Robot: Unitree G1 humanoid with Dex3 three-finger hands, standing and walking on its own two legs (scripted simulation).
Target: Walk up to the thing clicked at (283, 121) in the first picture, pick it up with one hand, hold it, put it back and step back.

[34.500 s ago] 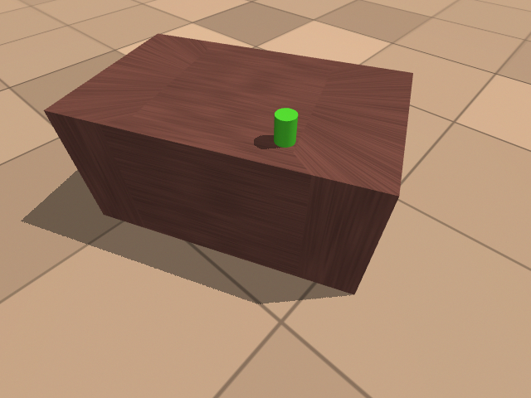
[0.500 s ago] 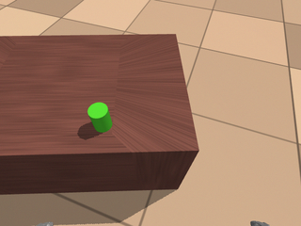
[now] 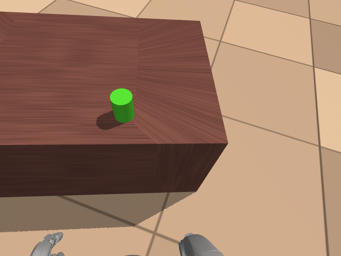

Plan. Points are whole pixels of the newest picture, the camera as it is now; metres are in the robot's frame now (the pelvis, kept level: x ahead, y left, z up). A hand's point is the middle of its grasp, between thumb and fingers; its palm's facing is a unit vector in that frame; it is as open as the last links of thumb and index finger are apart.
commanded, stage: step back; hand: left
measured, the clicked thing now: (122, 106) +0.58 +0.16 -0.12
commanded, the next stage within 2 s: none
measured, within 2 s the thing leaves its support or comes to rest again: neither
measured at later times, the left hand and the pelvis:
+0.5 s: hand out of the picture +0.03 +0.26 -0.14, palm faces -0.04 -0.92 -0.40, open 7.3 cm; pelvis -0.11 +0.00 -0.01, yaw -1 degrees
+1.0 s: hand out of the picture -0.18 +0.24 -0.16, palm faces -0.09 -0.92 -0.39, open 7.3 cm; pelvis -0.26 -0.03 -0.02, yaw -4 degrees
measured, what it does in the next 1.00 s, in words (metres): walks backwards: right foot, then left foot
